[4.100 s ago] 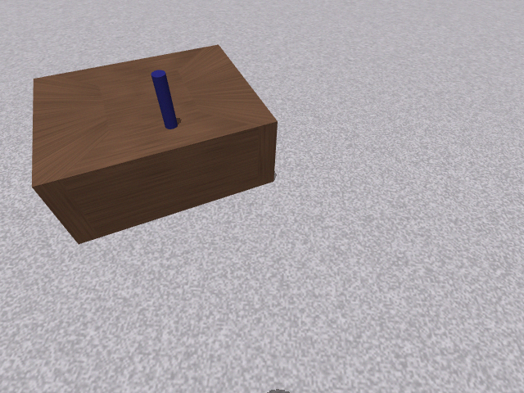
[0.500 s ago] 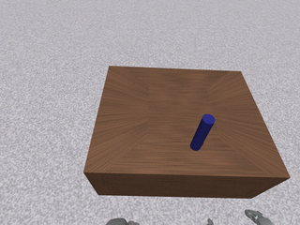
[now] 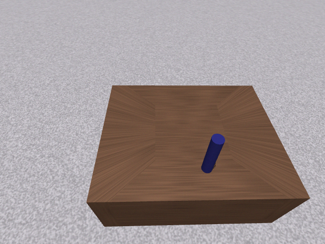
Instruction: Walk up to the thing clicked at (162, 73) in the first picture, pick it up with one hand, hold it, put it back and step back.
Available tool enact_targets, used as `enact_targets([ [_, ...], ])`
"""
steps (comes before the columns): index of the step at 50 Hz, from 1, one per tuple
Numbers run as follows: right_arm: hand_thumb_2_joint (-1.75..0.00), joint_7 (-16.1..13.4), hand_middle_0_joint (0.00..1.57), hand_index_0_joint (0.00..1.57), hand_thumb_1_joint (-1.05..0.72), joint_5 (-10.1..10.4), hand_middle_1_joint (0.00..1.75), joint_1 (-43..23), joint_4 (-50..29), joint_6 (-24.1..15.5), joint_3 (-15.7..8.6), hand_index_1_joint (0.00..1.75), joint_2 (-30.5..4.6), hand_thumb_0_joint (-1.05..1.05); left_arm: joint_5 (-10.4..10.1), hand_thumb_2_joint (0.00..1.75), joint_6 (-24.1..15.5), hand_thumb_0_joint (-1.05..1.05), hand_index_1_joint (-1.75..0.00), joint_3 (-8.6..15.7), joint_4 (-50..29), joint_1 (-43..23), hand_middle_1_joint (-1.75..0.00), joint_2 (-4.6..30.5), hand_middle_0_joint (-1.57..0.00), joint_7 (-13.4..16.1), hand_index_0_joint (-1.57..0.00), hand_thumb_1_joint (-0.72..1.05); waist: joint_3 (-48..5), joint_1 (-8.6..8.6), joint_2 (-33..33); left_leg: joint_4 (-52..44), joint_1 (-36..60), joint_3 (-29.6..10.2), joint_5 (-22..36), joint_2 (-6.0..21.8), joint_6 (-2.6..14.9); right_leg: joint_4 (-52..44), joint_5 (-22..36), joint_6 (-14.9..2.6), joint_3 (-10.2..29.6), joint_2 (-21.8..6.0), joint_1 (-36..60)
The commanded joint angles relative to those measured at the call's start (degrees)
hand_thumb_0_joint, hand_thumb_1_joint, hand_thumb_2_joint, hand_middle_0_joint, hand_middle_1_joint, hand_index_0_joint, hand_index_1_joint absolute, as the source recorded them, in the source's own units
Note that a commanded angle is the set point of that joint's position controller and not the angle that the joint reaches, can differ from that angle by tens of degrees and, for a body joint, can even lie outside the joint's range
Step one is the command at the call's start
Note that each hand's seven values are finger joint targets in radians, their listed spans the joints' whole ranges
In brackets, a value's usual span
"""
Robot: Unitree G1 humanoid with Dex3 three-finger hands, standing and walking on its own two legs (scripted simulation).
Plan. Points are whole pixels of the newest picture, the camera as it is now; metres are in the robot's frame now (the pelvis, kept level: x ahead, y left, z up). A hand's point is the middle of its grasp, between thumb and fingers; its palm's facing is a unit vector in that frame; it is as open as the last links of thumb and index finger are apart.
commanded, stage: walk up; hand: right
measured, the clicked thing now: (211, 155) +0.51 -0.22 -0.27
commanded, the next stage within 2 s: stand in 0.54 s
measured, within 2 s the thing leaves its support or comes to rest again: neither
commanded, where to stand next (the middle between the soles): +0.05 -0.01 m, yaw +0 degrees
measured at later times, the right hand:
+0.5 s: hand out of the picture +0.10 -0.25 -0.15, palm faces +0.00 +0.94 -0.34, open 7.4 cm
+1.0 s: hand out of the picture +0.09 -0.25 -0.15, palm faces +0.00 +0.94 -0.34, open 7.4 cm
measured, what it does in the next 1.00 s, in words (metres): stands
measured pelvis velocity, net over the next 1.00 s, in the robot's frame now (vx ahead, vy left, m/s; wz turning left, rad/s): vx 0.01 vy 0.01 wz -0.01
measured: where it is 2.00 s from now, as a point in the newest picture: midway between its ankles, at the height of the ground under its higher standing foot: outside the picture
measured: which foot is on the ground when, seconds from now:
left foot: down 0.00-1.00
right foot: down 0.00-1.00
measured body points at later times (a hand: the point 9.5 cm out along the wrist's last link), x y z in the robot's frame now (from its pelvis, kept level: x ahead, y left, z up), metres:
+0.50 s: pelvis +0.01 +0.00 +0.00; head +0.02 +0.01 +0.45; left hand +0.09 +0.30 -0.13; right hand +0.10 -0.30 -0.13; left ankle +0.05 +0.13 -0.74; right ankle -0.03 -0.14 -0.74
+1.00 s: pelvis +0.01 +0.01 +0.00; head +0.02 +0.01 +0.45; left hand +0.09 +0.30 -0.13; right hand +0.09 -0.30 -0.12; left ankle +0.05 +0.13 -0.74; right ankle -0.03 -0.14 -0.74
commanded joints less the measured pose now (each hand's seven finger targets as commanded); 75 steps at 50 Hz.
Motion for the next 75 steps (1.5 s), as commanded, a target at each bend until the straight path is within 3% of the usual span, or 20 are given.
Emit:
enact_targets([
  [1,-0.9,-1.3,0.2,0.2,-0.9,0.1,0.3,-4.3,-3.5,-1.4,-2.4,0.3,-12.2,0.0,0.2,0.9,-0.8,0.0,-0.3,2.4,-2.3,-2.3,-0.3,12.1,-0.2,1.1,-0.2,0.9,-4.4,0.48,2.2,-4.0,5.5,-6.0,5.5,5.3,2.06,-4.9,9.4,-2.91,3.6,-5.6,-3.3],
  [9,-0.9,-1.4,0.2,0.2,-0.9,0.1,0.3,-4.5,-3.3,-1.5,-2.5,0.3,-12.0,0.0,0.4,0.9,-0.6,0.0,-0.3,2.3,-1.6,-3.6,-0.3,11.8,-0.2,0.9,-0.2,0.9,-4.1,0.13,2.0,-5.2,5.8,-5.8,3.9,5.2,1.89,-5.5,9.1,-2.62,3.8,-5.6,-3.5],
  [14,-0.9,-1.4,0.2,0.2,-0.9,0.1,0.3,-4.3,-3.2,-1.4,-2.7,0.3,-12.1,0.0,0.4,0.9,-0.7,0.0,-0.3,2.3,-1.4,-3.7,-0.3,11.6,-0.2,1.1,-0.2,0.9,-5.4,-0.1,1.4,-4.2,8.0,-5.2,7.5,5.3,1.97,-5.9,10.7,-2.39,3.7,-5.6,-3.4],
  [20,-0.9,-1.4,0.2,0.2,-0.9,0.1,0.3,-4.8,-3.5,-1.1,-2.7,0.3,-11.8,0.0,0.5,0.9,-0.7,0.0,-0.3,2.4,-1.4,-3.7,-0.3,11.7,-0.2,1.1,-0.2,0.9,-4.3,-0.18,0.8,-4.2,8.4,-4.6,6.5,4.9,1.79,-6.4,10.6,-2.18,3.7,-5.6,-4.6],
  [26,-0.9,-1.4,0.2,0.2,-0.9,0.0,0.3,-4.6,-3.5,-1.0,-2.8,0.3,-11.7,0.0,0.5,0.9,-0.7,0.0,-0.3,2.4,-1.5,-3.0,-0.3,11.4,-0.2,1.3,-0.2,0.9,-5.0,-0.11,0.9,-3.7,9.8,-4.1,9.0,5.1,1.91,-6.5,12.2,-2.04,3.3,-5.6,-4.2],
  [28,-0.9,-1.4,0.2,0.2,-0.9,0.4,0.3,-5.3,-3.6,-0.6,-2.5,0.3,-11.5,0.0,0.4,0.9,-1.3,0.0,-0.3,2.4,-2.2,-2.8,-0.3,11.9,-0.2,1.4,-0.2,0.9,-4.1,0.05,1.1,-3.7,9.4,-5.1,12.1,5.8,1.59,-7.4,14.3,-1.69,4.3,-6.9,-3.8],
  [32,-0.9,-1.2,0.2,0.2,-0.9,0.4,0.3,-5.2,-3.7,-0.3,-2.4,0.3,-11.3,0.0,0.5,0.9,-1.4,0.0,-0.3,2.4,-2.3,-2.5,-0.3,11.9,-0.2,1.5,-0.2,0.9,-3.9,-0.06,0.5,-4.6,9.1,-5.3,9.2,5.5,1.48,-8.0,12.1,-1.54,4.1,-6.7,-3.7],
  [39,-0.9,-1.0,0.2,0.2,-0.9,0.3,0.3,-4.9,-3.6,-0.3,-2.3,0.3,-11.4,0.0,0.6,0.9,-1.6,0.0,-0.3,2.1,-3.1,-1.9,-0.3,11.8,-0.2,1.6,-0.2,0.9,-5.9,-0.17,0.7,-4.3,10.0,-5.1,10.5,5.6,1.6,-8.1,13.8,-1.46,3.8,-7.0,-2.3],
  [51,-0.9,-0.9,0.2,0.2,-0.9,0.3,0.3,-5.1,-3.6,-0.3,-2.6,0.3,-11.9,0.0,0.7,0.9,-1.3,0.0,-0.3,2.2,-3.3,-0.7,-0.3,11.7,-0.2,1.4,-0.2,0.9,-2.9,0.06,1.2,-6.6,8.5,-6.2,2.3,5.4,1.64,-8.8,6.0,-1.85,3.5,-6.7,-4.8],
  [57,-0.9,-0.8,0.2,0.2,-0.9,0.2,0.3,-4.2,-3.5,-0.4,-2.7,0.3,-11.7,0.0,0.7,0.9,-1.4,0.0,-0.3,2.1,-3.8,-0.5,-0.3,11.8,-0.2,1.4,-0.2,0.9,-3.9,-0.06,1.0,-5.9,8.9,-6.1,4.5,5.2,1.85,-8.8,7.6,-1.97,3.7,-7.2,-4.2],
  [58,-0.9,-0.8,0.2,0.2,-0.9,0.2,0.3,-4.5,-3.5,-0.5,-2.7,0.3,-11.7,0.0,0.6,0.9,-1.4,0.0,-0.3,2.1,-3.9,-0.7,-0.3,12.0,-0.2,1.4,-0.2,0.9,-4.3,-0.05,1.1,-5.9,9.6,-6.3,7.2,5.4,1.79,-8.1,8.7,-1.98,3.6,-7.0,-3.8],
  [63,-0.9,-0.9,0.2,0.2,-0.9,0.2,0.3,-3.9,-3.3,-0.4,-2.7,0.3,-11.9,0.0,0.7,0.9,-1.2,0.0,-0.3,2.1,-4.0,-0.2,-0.3,11.8,-0.2,1.4,-0.2,0.9,-4.2,0.01,1.0,-5.7,9.3,-6.0,5.7,5.2,1.87,-8.3,7.7,-2.12,3.6,-7.1,-4.1],
  [64,-0.9,-0.9,0.2,0.2,-0.9,0.2,0.3,-4.2,-3.3,-0.5,-2.7,0.3,-11.8,0.0,0.6,0.9,-1.3,0.0,-0.3,2.0,-4.0,-0.1,-0.3,12.0,-0.2,1.4,-0.2,0.9,-4.5,0.07,0.9,-5.6,9.6,-6.2,8.1,5.5,1.89,-7.8,8.7,-2.05,3.5,-7.0,-3.8],
  [67,-0.9,-0.8,0.2,0.2,-0.9,0.4,0.3,-4.0,-3.4,-0.5,-2.6,0.3,-11.7,0.0,0.7,0.9,-1.3,0.0,-0.3,1.9,-3.9,0.4,-0.3,11.7,-0.2,1.4,-0.2,0.9,-4.2,0.04,1.0,-5.6,9.3,-6.1,6.8,5.2,1.92,-8.2,8.5,-1.94,3.4,-7.0,-3.9],
  [68,-0.9,-0.9,0.2,0.2,-0.9,0.2,0.3,-3.6,-3.4,-0.5,-2.5,0.3,-11.4,0.0,0.7,0.9,-1.3,0.0,-0.3,1.9,-4.1,0.0,-0.3,11.9,-0.2,1.4,-0.2,0.9,-4.6,-0.02,0.6,-5.5,9.4,-6.0,8.8,5.4,1.93,-7.7,9.5,-1.98,3.5,-7.1,-3.4],
  [75,-0.9,-0.9,0.2,0.2,-0.9,0.3,0.3,-4.0,-3.5,-0.5,-2.7,0.3,-11.8,0.0,0.8,0.9,-1.1,0.0,-0.3,1.9,-4.0,1.0,-0.3,11.9,-0.2,1.4,-0.2,0.9,-3.2,0.15,1.1,-6.0,9.3,-6.3,6.9,5.4,1.88,-7.8,7.5,-2.03,3.1,-6.8,-4.8],
])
